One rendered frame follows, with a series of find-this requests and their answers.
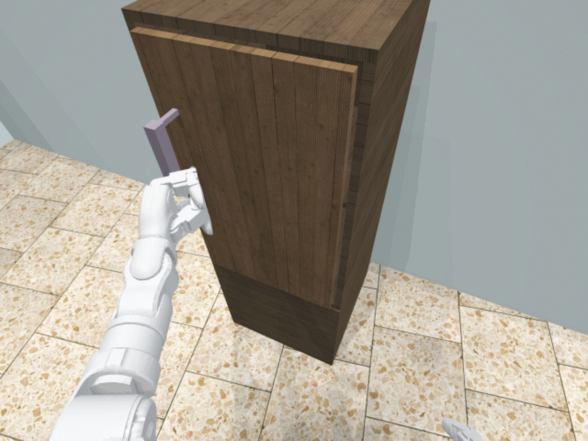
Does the robot right hand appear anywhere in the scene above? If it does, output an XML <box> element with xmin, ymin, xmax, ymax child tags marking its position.
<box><xmin>442</xmin><ymin>417</ymin><xmax>482</xmax><ymax>441</ymax></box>

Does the robot left forearm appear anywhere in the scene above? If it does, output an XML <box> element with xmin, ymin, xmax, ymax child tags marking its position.
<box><xmin>48</xmin><ymin>237</ymin><xmax>179</xmax><ymax>441</ymax></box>

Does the cupboard door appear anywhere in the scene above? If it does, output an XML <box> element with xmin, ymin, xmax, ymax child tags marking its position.
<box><xmin>130</xmin><ymin>27</ymin><xmax>358</xmax><ymax>310</ymax></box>

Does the handle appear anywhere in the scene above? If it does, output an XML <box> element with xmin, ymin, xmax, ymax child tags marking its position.
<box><xmin>143</xmin><ymin>108</ymin><xmax>197</xmax><ymax>177</ymax></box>

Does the robot left hand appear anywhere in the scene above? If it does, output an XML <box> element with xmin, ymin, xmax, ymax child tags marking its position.
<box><xmin>138</xmin><ymin>168</ymin><xmax>212</xmax><ymax>248</ymax></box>

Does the robot left upper arm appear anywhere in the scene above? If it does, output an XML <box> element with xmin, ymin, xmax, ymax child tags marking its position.
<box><xmin>52</xmin><ymin>394</ymin><xmax>157</xmax><ymax>441</ymax></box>

